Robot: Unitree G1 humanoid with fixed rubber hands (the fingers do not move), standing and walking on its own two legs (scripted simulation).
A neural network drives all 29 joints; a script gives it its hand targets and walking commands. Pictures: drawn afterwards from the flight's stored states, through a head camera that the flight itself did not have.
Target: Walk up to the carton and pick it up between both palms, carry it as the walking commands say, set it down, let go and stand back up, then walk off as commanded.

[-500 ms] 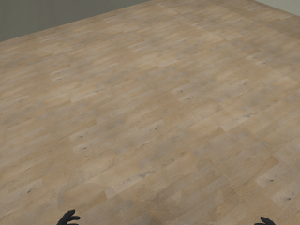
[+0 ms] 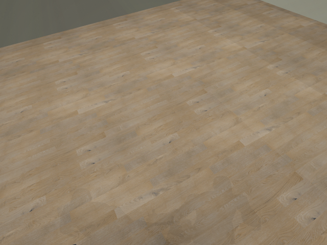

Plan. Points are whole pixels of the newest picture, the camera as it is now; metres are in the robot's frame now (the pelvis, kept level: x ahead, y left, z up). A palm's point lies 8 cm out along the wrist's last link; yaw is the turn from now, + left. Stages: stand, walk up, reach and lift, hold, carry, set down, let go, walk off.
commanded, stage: stand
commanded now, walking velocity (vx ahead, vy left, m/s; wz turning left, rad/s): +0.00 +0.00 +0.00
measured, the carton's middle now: out of the picture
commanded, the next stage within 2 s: walk up in 0.40 s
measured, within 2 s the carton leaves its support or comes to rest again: neither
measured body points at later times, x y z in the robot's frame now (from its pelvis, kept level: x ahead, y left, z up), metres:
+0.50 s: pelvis +0.01 +0.00 +0.00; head +0.01 -0.01 +0.45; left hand +0.10 +0.30 -0.12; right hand +0.09 -0.30 -0.13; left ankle +0.00 +0.13 -0.75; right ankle +0.01 -0.12 -0.75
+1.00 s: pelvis -0.01 +0.00 -0.01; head +0.06 -0.03 +0.43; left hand +0.11 +0.24 -0.15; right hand +0.04 -0.29 -0.17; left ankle -0.02 +0.13 -0.69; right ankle +0.01 -0.12 -0.75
